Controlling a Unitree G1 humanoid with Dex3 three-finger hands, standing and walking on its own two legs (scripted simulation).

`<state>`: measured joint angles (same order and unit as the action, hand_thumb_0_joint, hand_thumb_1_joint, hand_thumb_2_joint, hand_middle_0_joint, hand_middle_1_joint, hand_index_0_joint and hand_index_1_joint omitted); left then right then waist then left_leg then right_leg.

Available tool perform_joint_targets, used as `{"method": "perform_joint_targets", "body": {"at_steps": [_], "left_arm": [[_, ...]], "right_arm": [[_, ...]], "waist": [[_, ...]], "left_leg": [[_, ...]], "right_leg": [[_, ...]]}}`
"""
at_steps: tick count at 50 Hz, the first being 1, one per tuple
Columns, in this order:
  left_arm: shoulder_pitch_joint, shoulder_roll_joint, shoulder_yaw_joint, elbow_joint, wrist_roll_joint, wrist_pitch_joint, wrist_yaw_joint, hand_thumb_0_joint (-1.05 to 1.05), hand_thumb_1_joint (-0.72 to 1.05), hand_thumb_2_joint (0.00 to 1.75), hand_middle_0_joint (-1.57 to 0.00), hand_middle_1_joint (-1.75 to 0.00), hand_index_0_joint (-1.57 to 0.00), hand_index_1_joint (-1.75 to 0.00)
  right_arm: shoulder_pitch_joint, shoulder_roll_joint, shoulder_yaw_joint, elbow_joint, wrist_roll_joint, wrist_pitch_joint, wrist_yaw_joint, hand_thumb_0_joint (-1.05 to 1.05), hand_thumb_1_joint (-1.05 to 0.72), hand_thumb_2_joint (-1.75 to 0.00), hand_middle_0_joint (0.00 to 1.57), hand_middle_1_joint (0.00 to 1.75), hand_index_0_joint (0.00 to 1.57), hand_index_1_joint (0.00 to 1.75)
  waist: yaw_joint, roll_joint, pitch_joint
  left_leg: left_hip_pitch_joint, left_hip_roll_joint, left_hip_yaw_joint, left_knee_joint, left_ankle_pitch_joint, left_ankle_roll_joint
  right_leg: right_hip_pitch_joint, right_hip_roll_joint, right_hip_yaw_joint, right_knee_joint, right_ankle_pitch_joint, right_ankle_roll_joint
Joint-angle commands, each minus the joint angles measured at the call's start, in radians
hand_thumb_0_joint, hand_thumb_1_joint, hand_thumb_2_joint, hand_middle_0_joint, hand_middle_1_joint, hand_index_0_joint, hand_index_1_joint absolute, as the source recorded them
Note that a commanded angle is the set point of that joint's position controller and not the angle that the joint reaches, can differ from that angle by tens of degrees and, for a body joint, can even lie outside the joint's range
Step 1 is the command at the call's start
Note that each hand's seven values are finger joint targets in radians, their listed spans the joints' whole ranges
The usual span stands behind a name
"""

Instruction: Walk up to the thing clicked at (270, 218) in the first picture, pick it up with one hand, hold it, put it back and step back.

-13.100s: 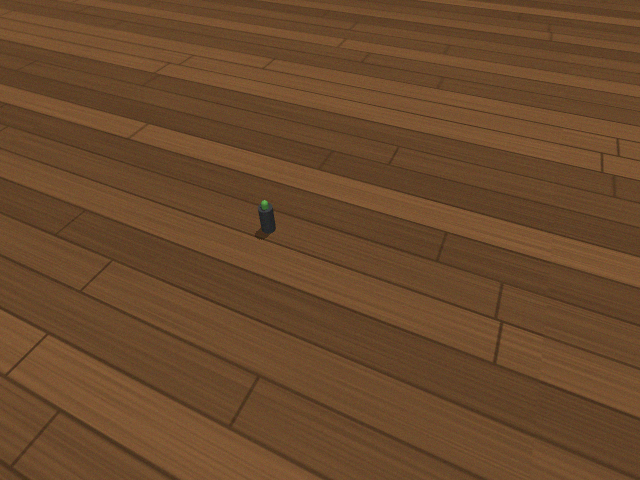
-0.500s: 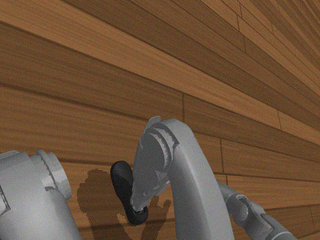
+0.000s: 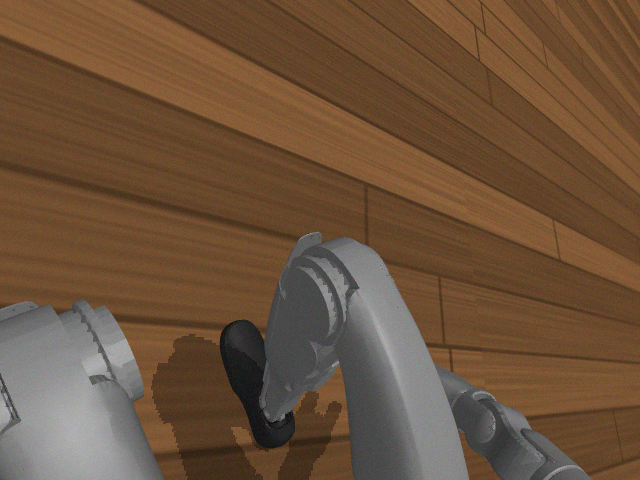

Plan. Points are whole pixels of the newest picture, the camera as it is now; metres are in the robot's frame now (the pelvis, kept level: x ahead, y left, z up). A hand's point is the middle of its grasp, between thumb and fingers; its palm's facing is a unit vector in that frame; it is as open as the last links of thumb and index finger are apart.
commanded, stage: settle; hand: left
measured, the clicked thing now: out of the picture +0.44 +0.31 -0.20
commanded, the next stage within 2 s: lift in 1.80 s
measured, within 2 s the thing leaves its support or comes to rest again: leaves its support in 0.24 s
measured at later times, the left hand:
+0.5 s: hand out of the picture +0.43 +0.33 -0.11, palm faces +0.38 -0.92 -0.02, open 8.2 cm
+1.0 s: hand out of the picture +0.41 +0.34 -0.01, palm faces +0.38 -0.92 -0.06, open 8.1 cm
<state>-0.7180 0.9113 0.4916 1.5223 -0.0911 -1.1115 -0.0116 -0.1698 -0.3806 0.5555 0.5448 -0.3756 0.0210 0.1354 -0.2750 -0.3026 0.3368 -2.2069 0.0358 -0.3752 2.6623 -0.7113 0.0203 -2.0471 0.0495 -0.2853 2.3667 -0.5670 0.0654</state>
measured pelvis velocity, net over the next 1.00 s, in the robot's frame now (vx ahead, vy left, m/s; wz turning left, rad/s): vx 0.02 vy -0.01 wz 0.14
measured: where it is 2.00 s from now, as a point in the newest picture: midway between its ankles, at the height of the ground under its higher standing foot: (191, 455)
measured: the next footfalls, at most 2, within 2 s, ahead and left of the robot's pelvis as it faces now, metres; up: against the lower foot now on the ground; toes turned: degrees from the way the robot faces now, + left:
none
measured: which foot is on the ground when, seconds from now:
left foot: down 0.00-1.00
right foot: down 0.00-1.00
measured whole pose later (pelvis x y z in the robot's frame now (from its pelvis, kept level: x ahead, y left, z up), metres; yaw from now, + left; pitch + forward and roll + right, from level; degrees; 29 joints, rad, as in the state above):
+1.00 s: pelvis +0.02 -0.01 +0.04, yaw +8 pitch +27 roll -10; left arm -0.60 0.56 0.42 0.92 -0.13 -0.65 -0.16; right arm 0.05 -0.31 0.16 0.64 -0.13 0.05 0.10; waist -0.14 -0.05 -0.01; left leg -2.25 0.02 -0.16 2.44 -0.69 0.01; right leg -2.15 -0.03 -0.13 2.31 -0.64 0.02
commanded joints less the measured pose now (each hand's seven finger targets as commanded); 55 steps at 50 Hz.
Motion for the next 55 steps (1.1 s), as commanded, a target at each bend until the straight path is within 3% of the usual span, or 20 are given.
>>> {"method": "perform_joint_targets", "body": {"at_steps": [1,6,10,12,13,17,21,22,25,27,29,30,34,39,44,46,47,49,53,55], "left_arm": [[-0.222,0.139,-0.012,-0.164,0.002,-0.075,-0.012,0.00,0.49,1.33,-1.24,-1.35,-1.22,-1.39],[-0.235,0.160,0.010,-0.246,-0.001,-0.067,-0.026,0.00,0.41,1.33,-1.28,-1.40,-1.28,-1.42],[-0.231,0.196,0.057,-0.345,0.001,-0.046,-0.021,0.00,0.38,1.35,-1.31,-1.43,-1.30,-1.46],[-0.240,0.178,0.050,-0.409,0.004,-0.032,-0.023,0.00,0.39,1.36,-1.31,-1.44,-1.30,-1.47],[-0.224,0.209,0.074,-0.446,0.006,-0.021,-0.022,0.00,0.39,1.35,-1.33,-1.45,-1.32,-1.47],[-0.214,0.126,0.015,-0.527,0.012,0.040,-0.038,0.00,0.40,1.38,-1.34,-1.47,-1.33,-1.50],[-0.178,0.073,0.005,-0.576,-0.016,0.104,-0.056,0.00,0.33,1.35,-1.34,-1.46,-1.33,-1.49],[-0.173,0.039,-0.021,-0.579,-0.021,0.120,-0.068,0.00,0.31,1.34,-1.34,-1.46,-1.33,-1.48],[-0.175,-0.009,-0.039,-0.606,-0.036,0.166,-0.087,0.00,0.29,1.30,-1.31,-1.43,-1.30,-1.45],[-0.183,-0.014,-0.032,-0.646,-0.044,0.191,-0.099,0.00,0.28,1.30,-1.32,-1.44,-1.32,-1.45],[-0.178,-0.078,-0.069,-0.663,-0.049,0.217,-0.112,0.00,0.35,1.31,-1.32,-1.45,-1.33,-1.46],[-0.167,-0.070,-0.053,-0.684,-0.045,0.229,-0.112,0.00,0.36,1.31,-1.33,-1.46,-1.34,-1.47],[-0.225,-0.088,-0.062,-0.764,-0.047,0.268,-0.122,0.00,0.41,1.34,-1.35,-1.48,-1.36,-1.49],[-0.218,-0.082,-0.038,-0.837,-0.043,0.318,-0.118,0.00,0.41,1.30,-1.33,-1.44,-1.33,-1.45],[-0.234,-0.124,-0.052,-0.899,-0.048,0.352,-0.135,0.00,0.42,1.30,-1.33,-1.45,-1.33,-1.46],[-0.165,-0.145,-0.045,-0.821,-0.057,0.374,-0.148,0.00,0.40,1.30,-1.32,-1.44,-1.32,-1.45],[-0.246,-0.136,-0.050,-0.890,-0.064,0.370,-0.153,0.00,0.38,1.30,-1.32,-1.44,-1.32,-1.45],[-0.230,-0.161,-0.045,-0.852,-0.075,0.382,-0.167,0.00,0.38,1.29,-1.31,-1.44,-1.32,-1.45],[-0.164,-0.160,-0.009,-0.796,-0.086,0.400,-0.190,0.00,0.42,1.28,-1.32,-1.43,-1.33,-1.44],[-0.129,-0.193,-0.020,-0.757,-0.091,0.411,-0.203,0.00,0.42,1.29,-1.31,-1.44,-1.32,-1.45]], "right_arm": [[0.030,-0.370,-0.124,-0.003,0.003,0.017,-0.022,0.00,-0.89,-0.90,0.20,0.30,0.20,0.30],[0.041,-0.367,-0.136,0.003,0.005,0.021,-0.024,0.00,-0.89,-0.90,0.20,0.30,0.20,0.30],[0.065,-0.367,-0.158,0.009,0.009,0.029,-0.024,0.00,-0.89,-0.90,0.20,0.30,0.20,0.30],[0.076,-0.364,-0.175,0.008,0.014,0.031,-0.022,0.00,-0.89,-0.90,0.20,0.30,0.20,0.30],[0.084,-0.361,-0.181,0.005,0.017,0.035,-0.023,0.00,-0.89,-0.90,0.20,0.30,0.20,0.30],[0.102,-0.349,-0.222,0.007,0.038,0.040,-0.023,0.00,-0.89,-0.91,0.20,0.30,0.20,0.30],[0.139,-0.328,-0.261,0.003,0.070,0.036,-0.024,0.00,-0.89,-0.90,0.20,0.30,0.20,0.30],[0.146,-0.322,-0.272,0.010,0.082,0.033,-0.022,0.00,-0.89,-0.90,0.20,0.30,0.20,0.30],[0.176,-0.307,-0.303,0.014,0.115,0.026,-0.022,0.00,-0.89,-0.90,0.20,0.30,0.20,0.30],[0.184,-0.301,-0.328,0.009,0.133,0.022,-0.024,0.00,-0.89,-0.90,0.20,0.30,0.20,0.30],[0.201,-0.295,-0.350,0.003,0.147,0.021,-0.022,0.00,-0.88,-0.90,0.20,0.30,0.20,0.30],[0.205,-0.287,-0.364,0.004,0.154,0.020,-0.023,0.00,-0.88,-0.90,0.20,0.30,0.20,0.30],[0.220,-0.272,-0.403,0.001,0.186,0.017,-0.029,0.00,-0.88,-0.90,0.20,0.30,0.20,0.30],[0.272,-0.232,-0.443,0.022,0.213,0.024,-0.039,0.00,-0.88,-0.90,0.20,0.30,0.20,0.30],[0.322,-0.210,-0.480,0.046,0.236,0.027,-0.050,0.00,-0.88,-0.90,0.20,0.30,0.20,0.30],[0.326,-0.191,-0.479,0.052,0.247,0.029,-0.052,0.00,-0.88,-0.90,0.20,0.30,0.20,0.30],[0.328,-0.192,-0.492,0.052,0.253,0.027,-0.056,0.00,-0.88,-0.90,0.20,0.30,0.20,0.30],[0.349,-0.189,-0.503,0.066,0.257,0.024,-0.060,0.00,-0.88,-0.90,0.20,0.30,0.20,0.30],[0.350,-0.173,-0.511,0.057,0.275,0.019,-0.063,0.00,-0.88,-0.90,0.20,0.30,0.20,0.30],[0.346,-0.166,-0.516,0.049,0.280,0.015,-0.066,0.00,-0.89,-0.90,0.20,0.30,0.20,0.30]], "waist": [[-0.129,0.598,-0.551],[-0.113,0.639,-0.603],[-0.085,0.702,-0.659],[-0.085,0.732,-0.686],[-0.065,0.742,-0.722],[-0.060,0.776,-0.732],[-0.031,0.707,-0.769],[-0.033,0.694,-0.760],[-0.020,0.630,-0.770],[0.003,0.625,-0.772],[0.004,0.630,-0.782],[0.031,0.628,-0.793],[0.056,0.656,-0.814],[0.095,0.650,-0.915],[0.101,0.666,-0.988],[0.104,0.609,-0.969],[0.099,0.597,-0.980],[0.094,0.564,-0.997],[0.122,0.503,-1.015],[0.134,0.478,-1.035]], "left_leg": [[0.390,0.056,0.052,-0.360,0.113,-0.046],[0.427,0.057,0.065,-0.359,0.158,-0.050],[0.476,0.060,0.070,-0.379,0.187,-0.060],[0.501,0.061,0.074,-0.389,0.214,-0.064],[0.508,0.058,0.083,-0.392,0.223,-0.064],[0.507,0.055,0.099,-0.422,0.203,-0.066],[0.427,0.039,0.139,-0.414,0.171,-0.046],[0.410,0.035,0.143,-0.417,0.146,-0.043],[0.368,0.027,0.152,-0.425,0.114,-0.029],[0.355,0.024,0.150,-0.452,0.063,-0.024],[0.370,0.021,0.144,-0.476,0.040,-0.027],[0.377,0.020,0.149,-0.488,0.033,-0.027],[0.381,0.013,0.166,-0.529,-0.027,-0.024],[0.401,0.002,0.210,-0.538,0.033,-0.019],[0.467,-0.004,0.226,-0.554,0.108,-0.023],[0.425,-0.009,0.241,-0.552,0.087,-0.013],[0.398,-0.013,0.252,-0.548,0.071,-0.008],[0.390,-0.017,0.266,-0.542,0.095,-0.004],[0.377,-0.022,0.274,-0.553,0.107,0.001],[0.376,-0.024,0.286,-0.555,0.115,0.004]], "right_leg": [[0.258,0.044,-0.081,-0.140,0.142,-0.064],[0.276,0.041,-0.073,-0.138,0.171,-0.066],[0.285,0.037,-0.063,-0.133,0.183,-0.071],[0.277,0.033,-0.059,-0.126,0.196,-0.074],[0.294,0.033,-0.052,-0.131,0.199,-0.077],[0.253,0.025,-0.037,-0.136,0.185,-0.084],[0.287,0.024,-0.012,-0.170,0.176,-0.083],[0.268,0.024,-0.008,-0.173,0.158,-0.083],[0.250,0.020,0.002,-0.189,0.136,-0.083],[0.209,0.015,0.007,-0.188,0.091,-0.087],[0.170,0.009,0.006,-0.184,0.070,-0.090],[0.158,0.006,0.014,-0.181,0.059,-0.093],[0.117,-0.002,0.035,-0.193,0.011,-0.098],[0.149,-0.008,0.074,-0.215,0.029,-0.105],[0.137,-0.019,0.097,-0.219,0.073,-0.111],[0.158,-0.018,0.106,-0.244,0.046,-0.108],[0.163,-0.019,0.112,-0.254,0.035,-0.107],[0.198,-0.022,0.120,-0.267,0.053,-0.102],[0.219,-0.030,0.130,-0.279,0.045,-0.100],[0.243,-0.031,0.142,-0.292,0.051,-0.098]]}}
